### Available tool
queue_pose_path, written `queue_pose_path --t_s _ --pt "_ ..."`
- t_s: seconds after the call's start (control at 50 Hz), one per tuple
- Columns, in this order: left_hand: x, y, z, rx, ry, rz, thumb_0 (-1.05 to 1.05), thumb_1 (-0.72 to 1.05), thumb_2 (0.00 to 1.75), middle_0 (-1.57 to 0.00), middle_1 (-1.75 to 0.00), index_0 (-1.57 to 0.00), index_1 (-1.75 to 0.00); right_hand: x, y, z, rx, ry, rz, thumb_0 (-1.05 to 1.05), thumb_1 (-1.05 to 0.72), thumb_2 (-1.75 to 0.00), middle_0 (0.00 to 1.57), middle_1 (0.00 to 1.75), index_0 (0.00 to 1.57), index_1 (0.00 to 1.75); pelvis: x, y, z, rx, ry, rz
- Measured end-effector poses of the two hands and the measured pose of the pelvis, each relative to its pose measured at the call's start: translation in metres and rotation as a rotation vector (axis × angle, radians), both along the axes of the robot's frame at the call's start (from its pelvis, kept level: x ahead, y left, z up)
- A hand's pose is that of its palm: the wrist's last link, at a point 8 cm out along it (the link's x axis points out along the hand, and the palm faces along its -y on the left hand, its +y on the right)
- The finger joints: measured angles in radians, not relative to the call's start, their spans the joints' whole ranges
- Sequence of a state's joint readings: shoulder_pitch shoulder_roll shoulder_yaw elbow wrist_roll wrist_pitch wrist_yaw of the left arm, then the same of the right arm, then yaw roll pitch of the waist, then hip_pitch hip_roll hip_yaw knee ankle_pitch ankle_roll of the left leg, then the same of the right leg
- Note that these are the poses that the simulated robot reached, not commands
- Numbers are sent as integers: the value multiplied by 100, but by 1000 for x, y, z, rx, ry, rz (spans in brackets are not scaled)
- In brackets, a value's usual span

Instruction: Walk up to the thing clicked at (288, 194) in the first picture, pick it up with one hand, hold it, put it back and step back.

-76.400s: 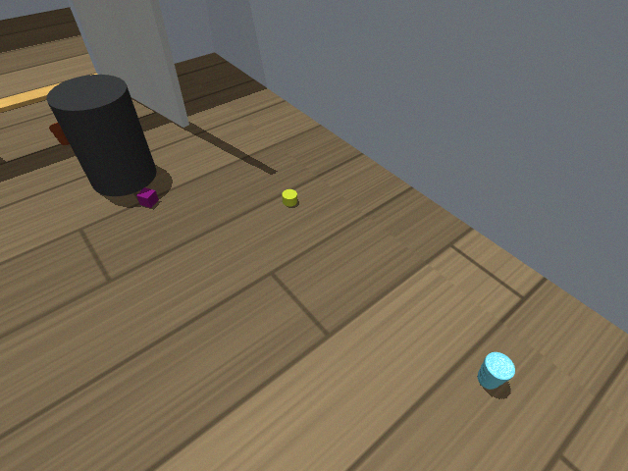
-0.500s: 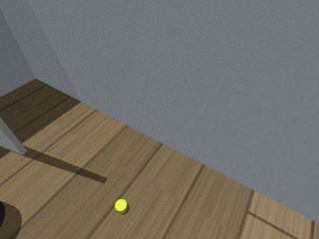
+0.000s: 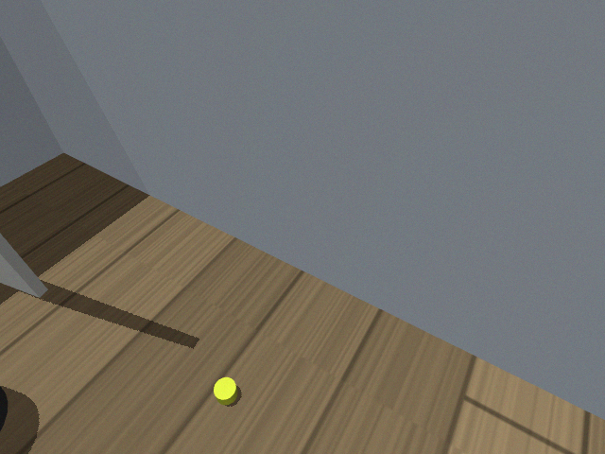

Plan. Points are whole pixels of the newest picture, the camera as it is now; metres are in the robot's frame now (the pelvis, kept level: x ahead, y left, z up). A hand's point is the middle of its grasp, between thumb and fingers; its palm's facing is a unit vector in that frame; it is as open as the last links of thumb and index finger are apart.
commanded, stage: stand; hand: left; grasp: from above
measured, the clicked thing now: (225, 391) +0.49 +0.27 -0.75
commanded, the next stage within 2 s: step back in 1.34 s
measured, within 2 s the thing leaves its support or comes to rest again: neither
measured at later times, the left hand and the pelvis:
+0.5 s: hand out of the picture +0.10 +0.24 -0.16, palm faces +0.00 -0.94 -0.33, open 7.3 cm; pelvis +0.02 +0.00 +0.00, yaw -1 degrees
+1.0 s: hand out of the picture +0.10 +0.25 -0.15, palm faces -0.01 -0.94 -0.33, open 7.3 cm; pelvis +0.02 +0.00 +0.00, yaw -1 degrees
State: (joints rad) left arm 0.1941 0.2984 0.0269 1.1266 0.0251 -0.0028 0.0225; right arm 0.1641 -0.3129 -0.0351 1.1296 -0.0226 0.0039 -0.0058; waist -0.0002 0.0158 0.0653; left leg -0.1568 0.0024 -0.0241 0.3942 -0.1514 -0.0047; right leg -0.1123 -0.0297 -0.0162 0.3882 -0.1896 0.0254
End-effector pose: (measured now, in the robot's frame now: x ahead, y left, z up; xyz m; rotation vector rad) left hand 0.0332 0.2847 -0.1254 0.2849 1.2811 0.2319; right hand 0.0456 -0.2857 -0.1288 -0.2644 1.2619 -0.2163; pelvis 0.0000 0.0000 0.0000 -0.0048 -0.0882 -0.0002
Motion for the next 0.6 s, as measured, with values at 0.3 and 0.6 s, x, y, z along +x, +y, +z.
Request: queue_pose_path --t_s 0.3,0.6 --pt "40 -3 3 -15 -41 -26 0 91 90 -21 -30 -20 -30 8 1 2 -3 14 -3 1 -90 -90 20 30 20 30 13 0 2 3 14 -9" --pt "58 1 6 -9 -56 -31 0 91 90 -21 -30 -20 -30 31 3 5 -5 -18 8 1 -90 -90 20 30 20 30 22 2 4 5 22 -12"
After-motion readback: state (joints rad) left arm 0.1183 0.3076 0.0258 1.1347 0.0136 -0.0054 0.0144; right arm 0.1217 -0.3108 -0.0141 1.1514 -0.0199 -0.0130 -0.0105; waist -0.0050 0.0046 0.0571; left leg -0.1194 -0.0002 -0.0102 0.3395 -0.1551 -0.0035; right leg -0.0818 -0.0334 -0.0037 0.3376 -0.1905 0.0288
